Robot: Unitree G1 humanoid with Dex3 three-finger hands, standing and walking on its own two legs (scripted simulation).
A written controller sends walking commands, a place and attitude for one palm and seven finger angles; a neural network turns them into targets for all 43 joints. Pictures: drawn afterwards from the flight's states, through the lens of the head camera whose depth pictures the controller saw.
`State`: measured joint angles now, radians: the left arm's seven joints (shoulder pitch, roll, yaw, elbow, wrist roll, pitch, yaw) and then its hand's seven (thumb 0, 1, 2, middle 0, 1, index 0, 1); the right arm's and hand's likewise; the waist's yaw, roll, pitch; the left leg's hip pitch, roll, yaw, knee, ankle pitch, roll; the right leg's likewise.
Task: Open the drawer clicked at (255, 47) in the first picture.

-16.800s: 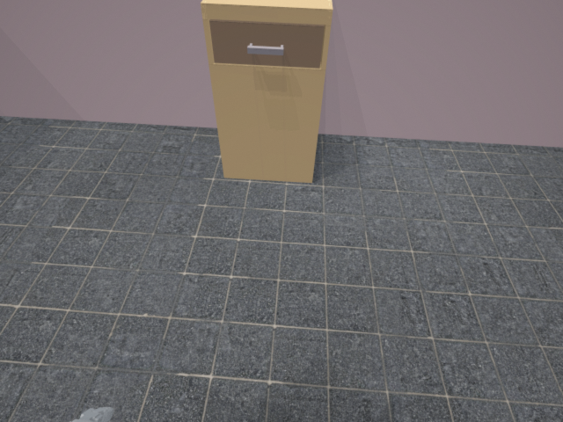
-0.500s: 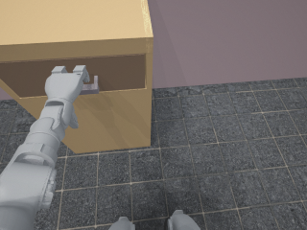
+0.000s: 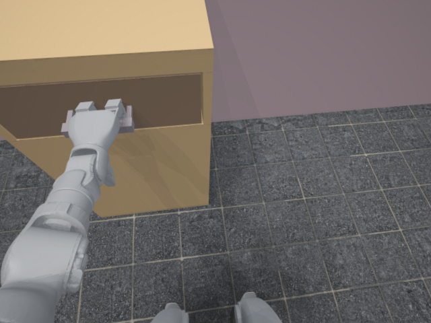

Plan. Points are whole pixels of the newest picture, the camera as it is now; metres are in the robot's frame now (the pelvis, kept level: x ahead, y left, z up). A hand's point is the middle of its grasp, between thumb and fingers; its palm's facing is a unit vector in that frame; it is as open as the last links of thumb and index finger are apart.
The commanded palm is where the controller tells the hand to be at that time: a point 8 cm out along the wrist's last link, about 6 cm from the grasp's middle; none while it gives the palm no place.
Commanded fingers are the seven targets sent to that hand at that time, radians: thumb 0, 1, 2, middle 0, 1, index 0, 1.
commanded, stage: lower the fingers behind the handle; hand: left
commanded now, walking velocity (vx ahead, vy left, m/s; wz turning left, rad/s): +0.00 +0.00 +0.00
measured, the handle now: (99, 120) +0.53 +0.22 +0.00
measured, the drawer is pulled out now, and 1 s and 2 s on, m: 0.00 0.00 0.04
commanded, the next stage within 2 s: close the thumb around the handle in 0.56 s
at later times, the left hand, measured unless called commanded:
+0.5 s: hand (102, 147) +0.47 +0.21 -0.02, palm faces -0.10 -0.03 -0.99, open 13.8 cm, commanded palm +0.45 +0.21 +0.03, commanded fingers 0.00 -0.50 0.30 -0.30 -1.20 -0.30 -1.20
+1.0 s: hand (102, 145) +0.47 +0.21 -0.02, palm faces -0.08 -0.03 -1.00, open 10.6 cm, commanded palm +0.46 +0.21 +0.03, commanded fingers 0.00 0.51 0.73 -0.37 -1.31 -0.37 -1.31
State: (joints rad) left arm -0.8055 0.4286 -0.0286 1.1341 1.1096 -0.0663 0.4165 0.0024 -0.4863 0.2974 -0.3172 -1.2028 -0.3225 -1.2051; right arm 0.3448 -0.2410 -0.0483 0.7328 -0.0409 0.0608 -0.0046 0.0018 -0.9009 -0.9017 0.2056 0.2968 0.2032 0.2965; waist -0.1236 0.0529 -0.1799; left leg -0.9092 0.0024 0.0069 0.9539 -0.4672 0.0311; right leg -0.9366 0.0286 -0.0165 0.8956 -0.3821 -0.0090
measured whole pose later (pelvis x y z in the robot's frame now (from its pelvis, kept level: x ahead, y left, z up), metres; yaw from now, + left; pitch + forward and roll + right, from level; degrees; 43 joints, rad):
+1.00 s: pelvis -0.01 +0.00 -0.01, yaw +0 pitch +25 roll -2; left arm -0.83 0.45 -0.03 1.15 1.09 -0.01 0.42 0.00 0.00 0.51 -0.34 -1.26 -0.35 -1.25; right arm 0.33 -0.25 -0.04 0.74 -0.03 0.06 -0.01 0.00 -0.90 -0.90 0.20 0.30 0.20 0.30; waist -0.13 0.06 -0.17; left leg -0.96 0.00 0.01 0.99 -0.47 0.03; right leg -0.98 0.03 -0.02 0.93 -0.38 -0.01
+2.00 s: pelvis +0.03 +0.00 +0.01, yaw -1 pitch +22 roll -2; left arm -0.48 0.35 -0.05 0.81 1.10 0.02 0.48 0.02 0.76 0.80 -0.30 -1.35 -0.41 -1.34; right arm 0.27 -0.24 -0.07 0.70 -0.03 0.10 0.01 0.00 -0.90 -0.90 0.20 0.30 0.20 0.30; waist -0.07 0.05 -0.18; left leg -0.79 0.01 0.03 0.88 -0.48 0.04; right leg -0.82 0.04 0.01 0.83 -0.39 0.00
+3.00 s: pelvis +0.01 -0.01 +0.02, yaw -1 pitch +15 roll +0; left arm -0.07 0.28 -0.11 0.49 1.10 0.09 0.51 0.02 0.73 0.77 -0.32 -1.35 -0.41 -1.35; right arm 0.18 -0.23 -0.05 0.65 -0.02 0.06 -0.02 0.01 -0.90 -0.90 0.20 0.30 0.20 0.30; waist -0.01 0.04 -0.16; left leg -0.66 0.01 0.02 0.86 -0.46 0.01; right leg -0.72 0.04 0.01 0.85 -0.39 -0.03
